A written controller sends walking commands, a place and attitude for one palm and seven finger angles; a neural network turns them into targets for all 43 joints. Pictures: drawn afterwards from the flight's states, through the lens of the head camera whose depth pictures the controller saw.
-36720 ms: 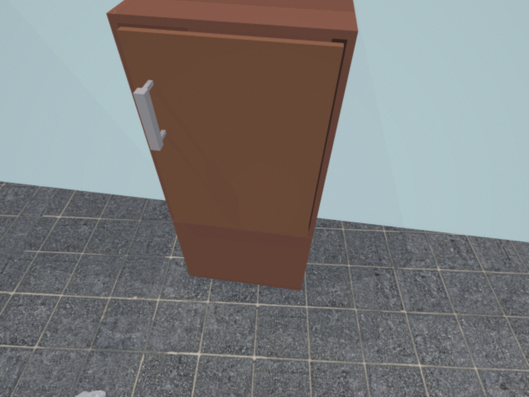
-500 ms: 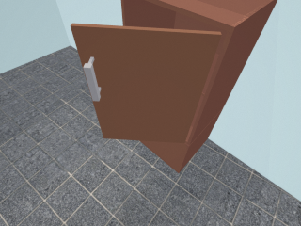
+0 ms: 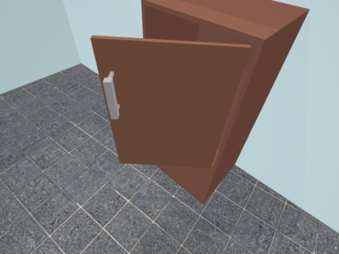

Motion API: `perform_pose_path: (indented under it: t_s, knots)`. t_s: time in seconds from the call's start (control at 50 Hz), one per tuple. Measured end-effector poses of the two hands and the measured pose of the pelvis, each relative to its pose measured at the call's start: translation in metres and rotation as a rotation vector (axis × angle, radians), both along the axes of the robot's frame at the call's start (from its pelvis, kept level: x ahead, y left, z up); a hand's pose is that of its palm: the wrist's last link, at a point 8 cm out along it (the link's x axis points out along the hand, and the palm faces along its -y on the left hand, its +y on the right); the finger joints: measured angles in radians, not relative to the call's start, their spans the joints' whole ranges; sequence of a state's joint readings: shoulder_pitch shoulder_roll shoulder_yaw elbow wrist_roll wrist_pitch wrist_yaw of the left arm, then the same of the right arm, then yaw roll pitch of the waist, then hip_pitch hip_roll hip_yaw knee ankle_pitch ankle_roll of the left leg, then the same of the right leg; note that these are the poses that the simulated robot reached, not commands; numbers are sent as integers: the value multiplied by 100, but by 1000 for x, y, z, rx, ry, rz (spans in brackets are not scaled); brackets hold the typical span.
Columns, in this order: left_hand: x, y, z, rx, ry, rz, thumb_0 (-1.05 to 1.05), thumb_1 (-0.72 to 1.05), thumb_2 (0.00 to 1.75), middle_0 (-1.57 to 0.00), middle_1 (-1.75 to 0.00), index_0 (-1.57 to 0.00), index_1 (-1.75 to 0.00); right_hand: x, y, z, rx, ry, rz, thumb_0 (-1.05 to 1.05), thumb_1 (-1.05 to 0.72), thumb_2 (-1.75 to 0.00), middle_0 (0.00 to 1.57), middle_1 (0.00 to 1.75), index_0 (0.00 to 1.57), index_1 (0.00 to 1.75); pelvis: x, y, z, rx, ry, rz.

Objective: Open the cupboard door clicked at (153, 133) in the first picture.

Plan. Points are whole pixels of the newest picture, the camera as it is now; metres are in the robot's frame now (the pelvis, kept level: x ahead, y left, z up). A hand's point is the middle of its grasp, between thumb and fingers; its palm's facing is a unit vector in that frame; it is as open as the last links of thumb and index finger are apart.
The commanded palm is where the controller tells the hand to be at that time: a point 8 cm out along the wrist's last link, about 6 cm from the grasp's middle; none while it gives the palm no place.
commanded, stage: look again from close up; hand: left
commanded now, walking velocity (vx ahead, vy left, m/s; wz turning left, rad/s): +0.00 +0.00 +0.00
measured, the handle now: (113, 95) +0.55 +0.21 +0.07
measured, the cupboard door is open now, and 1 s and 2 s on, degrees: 40 40 40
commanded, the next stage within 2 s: raise the hand with hooked fingers in 0.32 s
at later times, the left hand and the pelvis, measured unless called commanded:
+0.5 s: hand out of the picture +0.04 +0.21 -0.13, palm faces +0.18 -0.96 -0.21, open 7.4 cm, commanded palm +0.08 +0.26 -0.06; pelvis -0.02 +0.02 +0.00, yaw +1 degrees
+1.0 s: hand (65, 246) +0.15 +0.23 -0.02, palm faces +0.10 -0.99 -0.07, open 9.5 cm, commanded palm +0.13 +0.29 -0.01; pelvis -0.02 +0.00 -0.08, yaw +7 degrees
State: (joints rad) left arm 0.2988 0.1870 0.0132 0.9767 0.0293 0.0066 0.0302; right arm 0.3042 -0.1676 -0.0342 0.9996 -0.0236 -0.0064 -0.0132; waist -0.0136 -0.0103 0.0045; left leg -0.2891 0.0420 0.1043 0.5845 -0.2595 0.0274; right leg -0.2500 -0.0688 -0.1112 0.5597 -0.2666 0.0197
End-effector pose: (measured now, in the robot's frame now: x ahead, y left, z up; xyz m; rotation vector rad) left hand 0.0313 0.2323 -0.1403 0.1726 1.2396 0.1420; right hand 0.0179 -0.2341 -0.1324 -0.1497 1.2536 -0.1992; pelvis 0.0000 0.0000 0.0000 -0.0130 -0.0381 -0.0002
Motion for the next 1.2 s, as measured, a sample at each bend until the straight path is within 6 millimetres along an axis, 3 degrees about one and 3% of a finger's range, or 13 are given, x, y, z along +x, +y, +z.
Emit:
perform_pose_path:
  t_s: [0.12, 0.22, 0.44, 0.48, 0.52, 0.62, 0.66, 0.7, 0.76, 0.82, 0.92, 1.08, 1.2]
  knots:
    - [2, 10, 5, 11, -33, -6, 0, 91, 90, -20, -30, -20, -30, 24, 1, 8, -12, -72, 34, 0, -91, -90, 20, 30, 20, 30, -6, 6, 3, 2, -6, -3]
    - [-9, 16, 7, 17, -13, -8, 0, 91, 90, -20, -30, -20, -30, 32, 2, 12, -14, -93, 48, 0, -91, -90, 20, 30, 20, 30, -11, 9, 5, 4, -6, -5]
    - [-49, 19, 4, 14, 90, 6, 0, 91, 90, -20, -30, -20, -30, 4, 9, 8, -2, -7, 40, 0, -91, -90, 20, 30, 20, 30, -17, 16, 7, 2, -7, -8]
    - [-27, 23, 21, 1, -62, 102, 1, 91, 90, -20, -30, -20, -31, 4, 11, 12, -22, -76, 46, 1, -91, -90, 20, 30, 20, 30, -20, 16, 4, 2, -15, 3]
    - [10, 26, 57, 31, -353, 137, 1, 90, 89, -20, -31, -20, -31, 13, 12, 18, -37, -197, 54, 1, -91, -90, 20, 30, 20, 30, -22, 14, 1, 8, -7, 30]
    - [91, 28, 139, 16, -992, 115, 1, 84, 87, -21, -35, -20, -35, 56, 9, 23, -45, -438, 150, 1, -90, -90, 21, 30, 20, 30, -33, 11, -15, -5, 47, 111]
    - [109, 29, 150, -9, -1175, 44, 1, 81, 85, -21, -37, -20, -37, 79, 5, 24, -50, -521, 189, 1, -90, -90, 21, 30, 20, 30, -37, 8, -28, -7, 99, 105]
    - [115, 29, 146, -41, -1278, -68, 0, 77, 84, -21, -39, -20, -40, 102, 0, 25, -59, -607, 221, 1, -90, -90, 21, 30, 20, 30, -41, 5, -43, -10, 137, 90]
    - [110, 30, 120, -115, -1251, -189, 0, 71, 81, -21, -43, -21, -44, 133, -4, 31, -75, -722, 245, 1, -90, -90, 21, 30, 20, 30, -43, 1, -64, -10, 160, 82]
    - [92, 37, 97, -168, -1158, -139, 0, 64, 78, -22, -48, -22, -48, 158, -3, 40, -96, -796, 273, 1, -90, -90, 21, 30, 20, 30, -39, -1, -74, -16, 167, 87]
    - [73, 45, 110, -87, -1187, -53, 1, 52, 73, -23, -55, -23, -55, 185, 12, 43, -104, -811, 349, 1, -90, -90, 20, 30, 20, 30, -27, -3, -77, -47, 175, 112]
    - [115, 52, 134, -83, -1191, -153, 1, 33, 66, -24, -67, -24, -67, 189, 37, 17, -23, -681, 356, 1, -90, -90, 21, 30, 20, 30, -10, -5, -70, -74, 205, 127]
    - [140, 69, 150, -92, -1140, -143, 0, 19, 60, -25, -76, -25, -76, 178, 34, 13, -2, -615, 281, 1, -90, -90, 21, 30, 21, 30, 6, -2, -58, -63, 216, 109]
